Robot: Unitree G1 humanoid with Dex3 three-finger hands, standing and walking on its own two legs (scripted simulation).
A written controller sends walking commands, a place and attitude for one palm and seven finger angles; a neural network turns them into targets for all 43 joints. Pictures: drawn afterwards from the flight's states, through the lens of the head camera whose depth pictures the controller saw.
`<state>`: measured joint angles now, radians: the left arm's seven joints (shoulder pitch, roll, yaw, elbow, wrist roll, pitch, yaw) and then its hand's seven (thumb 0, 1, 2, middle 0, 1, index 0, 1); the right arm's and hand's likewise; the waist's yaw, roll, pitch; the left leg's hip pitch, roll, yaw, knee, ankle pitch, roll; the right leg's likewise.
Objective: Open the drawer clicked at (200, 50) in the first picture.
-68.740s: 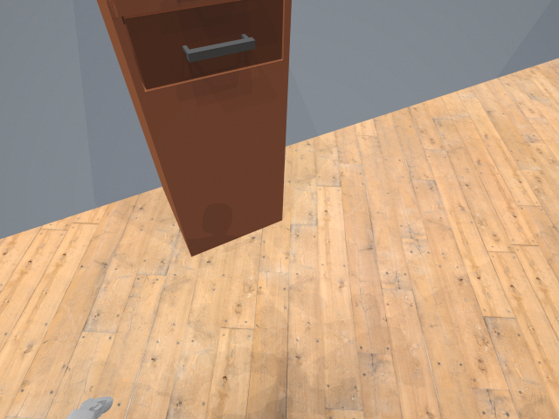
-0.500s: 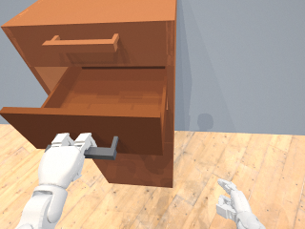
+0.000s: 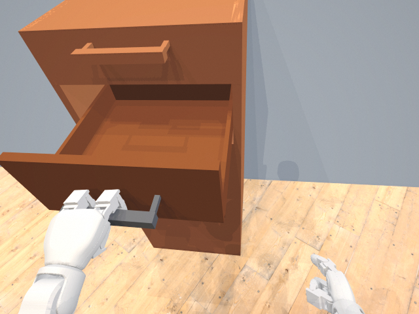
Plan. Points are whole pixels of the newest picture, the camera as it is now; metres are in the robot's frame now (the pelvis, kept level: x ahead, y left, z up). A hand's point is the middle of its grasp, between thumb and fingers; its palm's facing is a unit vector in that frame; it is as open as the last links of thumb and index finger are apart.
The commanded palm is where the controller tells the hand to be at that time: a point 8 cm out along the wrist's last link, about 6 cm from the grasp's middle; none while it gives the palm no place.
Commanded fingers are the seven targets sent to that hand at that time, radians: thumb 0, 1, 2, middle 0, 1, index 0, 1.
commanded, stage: pull the drawer open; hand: left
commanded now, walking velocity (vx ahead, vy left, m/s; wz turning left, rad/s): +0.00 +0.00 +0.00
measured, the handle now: (111, 207) +0.26 +0.22 +0.09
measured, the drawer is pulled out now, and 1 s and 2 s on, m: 0.23 0.30 0.30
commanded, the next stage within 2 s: open the thumb to release the handle in 0.76 s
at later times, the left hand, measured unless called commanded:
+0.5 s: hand (81, 276) +0.15 +0.23 +0.08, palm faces +0.01 -0.12 -0.99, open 5.7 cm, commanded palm +0.09 +0.23 +0.13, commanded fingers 0.00 0.90 0.90 -0.40 -1.35 -0.40 -1.35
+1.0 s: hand (72, 279) +0.14 +0.24 +0.08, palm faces +0.09 -0.06 -0.99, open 5.9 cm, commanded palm +0.11 +0.24 +0.13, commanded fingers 0.00 0.34 0.66 -0.36 -1.29 -0.36 -1.29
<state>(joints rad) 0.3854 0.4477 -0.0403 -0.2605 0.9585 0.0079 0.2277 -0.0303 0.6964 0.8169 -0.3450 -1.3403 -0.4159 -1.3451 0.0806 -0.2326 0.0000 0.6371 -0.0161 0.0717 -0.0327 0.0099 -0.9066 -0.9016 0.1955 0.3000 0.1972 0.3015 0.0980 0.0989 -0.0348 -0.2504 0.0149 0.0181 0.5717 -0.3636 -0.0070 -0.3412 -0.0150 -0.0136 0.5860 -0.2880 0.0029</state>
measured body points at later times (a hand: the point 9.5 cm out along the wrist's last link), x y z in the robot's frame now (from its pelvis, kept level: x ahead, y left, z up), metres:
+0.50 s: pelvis +0.00 +0.01 +0.00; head +0.01 -0.02 +0.45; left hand +0.14 +0.23 +0.13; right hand +0.21 -0.22 -0.09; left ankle -0.04 +0.12 -0.73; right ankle +0.01 -0.12 -0.73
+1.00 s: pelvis -0.01 +0.01 -0.01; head +0.00 -0.03 +0.44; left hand +0.13 +0.24 +0.13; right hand +0.21 -0.20 -0.10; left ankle -0.04 +0.12 -0.73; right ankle +0.01 -0.12 -0.73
